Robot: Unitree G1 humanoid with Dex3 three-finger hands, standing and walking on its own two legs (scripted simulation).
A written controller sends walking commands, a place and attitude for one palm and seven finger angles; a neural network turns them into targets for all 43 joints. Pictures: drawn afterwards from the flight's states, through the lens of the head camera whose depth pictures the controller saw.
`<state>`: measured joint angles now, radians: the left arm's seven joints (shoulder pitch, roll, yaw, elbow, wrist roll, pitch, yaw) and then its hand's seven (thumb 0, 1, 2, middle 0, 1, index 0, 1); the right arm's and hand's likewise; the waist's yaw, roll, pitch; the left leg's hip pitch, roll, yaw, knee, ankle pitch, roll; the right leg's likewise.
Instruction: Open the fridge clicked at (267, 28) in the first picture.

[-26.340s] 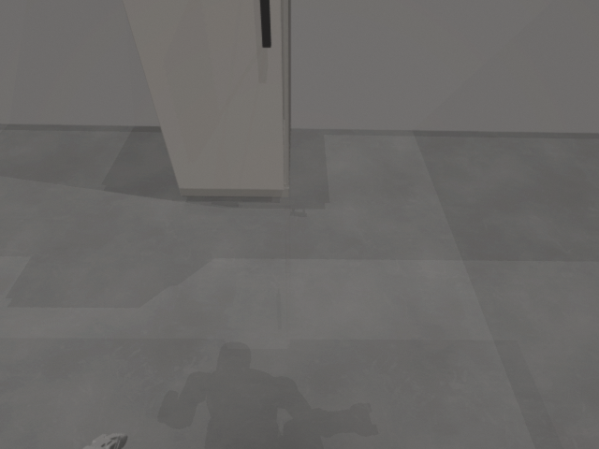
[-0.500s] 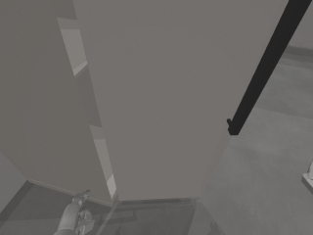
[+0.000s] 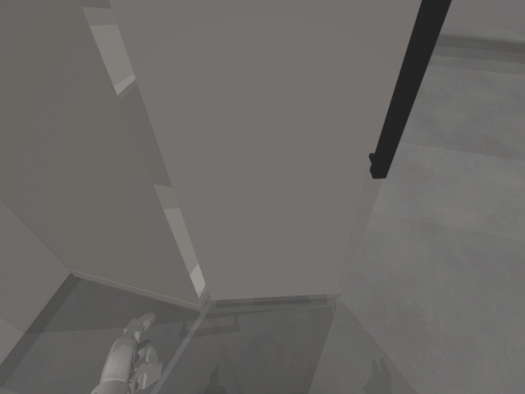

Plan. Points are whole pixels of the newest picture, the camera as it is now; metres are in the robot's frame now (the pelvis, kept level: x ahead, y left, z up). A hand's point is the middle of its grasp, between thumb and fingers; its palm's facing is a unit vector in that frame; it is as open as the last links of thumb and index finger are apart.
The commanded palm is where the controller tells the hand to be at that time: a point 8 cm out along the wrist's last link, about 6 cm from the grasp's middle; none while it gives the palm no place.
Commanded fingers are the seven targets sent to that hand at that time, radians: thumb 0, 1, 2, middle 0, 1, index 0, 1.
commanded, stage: step back with the hand held close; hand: right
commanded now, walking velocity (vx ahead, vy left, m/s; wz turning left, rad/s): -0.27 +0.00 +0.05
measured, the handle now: (407, 65) +0.56 -0.21 +0.23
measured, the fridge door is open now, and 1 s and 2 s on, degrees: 71 71 71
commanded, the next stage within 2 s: stop stepping back and stand still in 0.42 s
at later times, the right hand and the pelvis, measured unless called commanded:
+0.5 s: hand out of the picture +0.08 -0.27 +0.19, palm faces +0.48 +0.76 -0.44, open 7.4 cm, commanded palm +0.03 -0.30 +0.19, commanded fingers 0.00 -0.90 -0.90 0.20 0.30 0.20 0.30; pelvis -0.11 +0.00 +0.00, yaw -1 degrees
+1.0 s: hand out of the picture -0.01 -0.31 +0.19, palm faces +0.44 +0.81 -0.39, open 7.4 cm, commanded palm -0.06 -0.34 +0.19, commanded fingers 0.00 -0.90 -0.90 0.20 0.30 0.20 0.30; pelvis -0.21 -0.05 +0.01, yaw +2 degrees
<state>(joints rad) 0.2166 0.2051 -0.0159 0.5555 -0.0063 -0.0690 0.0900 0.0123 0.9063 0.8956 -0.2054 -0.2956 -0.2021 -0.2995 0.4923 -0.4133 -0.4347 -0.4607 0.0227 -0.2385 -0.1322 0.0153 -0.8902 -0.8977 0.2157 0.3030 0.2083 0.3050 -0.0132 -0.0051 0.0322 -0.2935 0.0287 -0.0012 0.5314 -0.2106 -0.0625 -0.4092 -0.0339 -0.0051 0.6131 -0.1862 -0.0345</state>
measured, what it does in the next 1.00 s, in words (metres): walks backwards: left foot, then right foot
